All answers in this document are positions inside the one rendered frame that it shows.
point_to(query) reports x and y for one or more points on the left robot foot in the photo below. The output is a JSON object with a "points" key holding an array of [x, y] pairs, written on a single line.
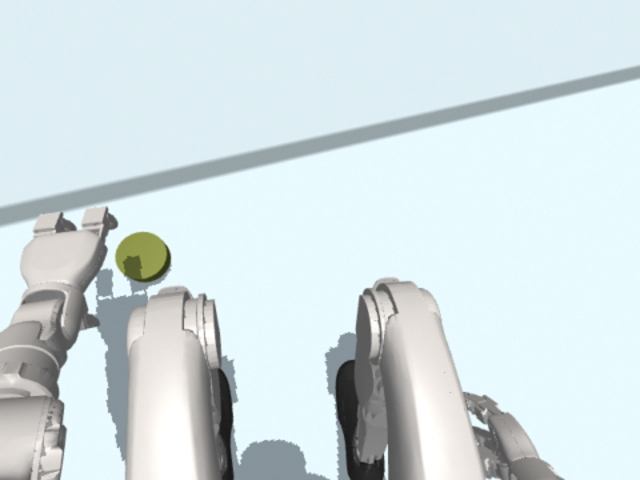
{"points": [[225, 426]]}

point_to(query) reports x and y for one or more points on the right robot arm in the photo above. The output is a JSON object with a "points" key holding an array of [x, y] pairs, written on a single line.
{"points": [[531, 468]]}

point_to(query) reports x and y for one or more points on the right robot foot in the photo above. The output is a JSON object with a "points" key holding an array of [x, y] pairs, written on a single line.
{"points": [[347, 409]]}

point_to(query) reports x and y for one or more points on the left robot hand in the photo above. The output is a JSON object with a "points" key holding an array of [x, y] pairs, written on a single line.
{"points": [[59, 253]]}

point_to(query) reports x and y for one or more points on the right robot hand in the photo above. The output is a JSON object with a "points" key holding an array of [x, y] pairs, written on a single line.
{"points": [[506, 442]]}

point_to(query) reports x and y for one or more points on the tin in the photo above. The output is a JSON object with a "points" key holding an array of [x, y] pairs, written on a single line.
{"points": [[143, 257]]}

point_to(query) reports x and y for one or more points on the left robot arm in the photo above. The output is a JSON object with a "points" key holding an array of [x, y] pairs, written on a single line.
{"points": [[33, 350]]}

